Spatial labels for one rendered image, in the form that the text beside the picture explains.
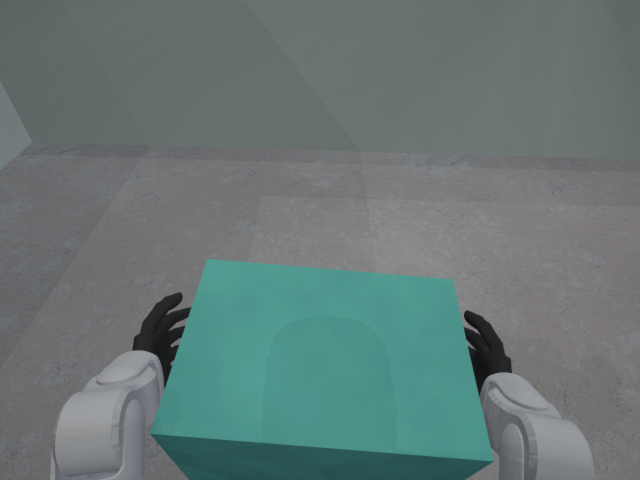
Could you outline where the left robot hand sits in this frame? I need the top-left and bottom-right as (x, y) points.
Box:
(132, 292), (191, 389)

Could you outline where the robot right forearm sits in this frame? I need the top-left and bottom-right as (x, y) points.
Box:
(480, 372), (594, 480)

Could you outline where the right robot hand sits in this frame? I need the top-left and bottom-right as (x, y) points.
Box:
(464, 310), (512, 397)

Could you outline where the carton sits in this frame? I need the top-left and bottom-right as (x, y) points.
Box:
(150, 259), (494, 480)

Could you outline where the robot left forearm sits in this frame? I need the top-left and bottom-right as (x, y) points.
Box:
(49, 350), (164, 480)

